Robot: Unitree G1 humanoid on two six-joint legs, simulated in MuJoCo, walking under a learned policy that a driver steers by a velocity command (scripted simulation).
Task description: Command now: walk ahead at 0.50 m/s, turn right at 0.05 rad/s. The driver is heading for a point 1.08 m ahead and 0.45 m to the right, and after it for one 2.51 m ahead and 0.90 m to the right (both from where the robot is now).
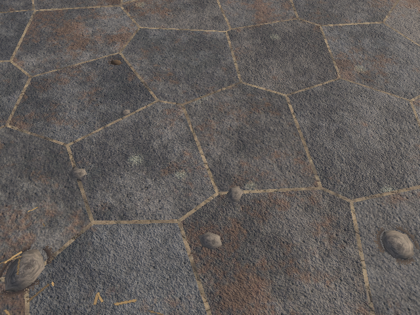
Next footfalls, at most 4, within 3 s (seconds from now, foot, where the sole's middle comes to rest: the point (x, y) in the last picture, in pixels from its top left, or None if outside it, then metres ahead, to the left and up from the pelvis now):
0.28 right None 0.31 -0.11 -0.78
0.84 left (227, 264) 0.67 -0.06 -0.78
1.36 right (322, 245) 0.74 -0.40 -0.78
1.88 left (311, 192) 0.97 -0.40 -0.78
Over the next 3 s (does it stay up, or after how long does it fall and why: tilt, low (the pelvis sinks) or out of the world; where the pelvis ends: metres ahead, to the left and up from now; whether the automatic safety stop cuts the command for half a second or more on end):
stays up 0.82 -0.40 0.00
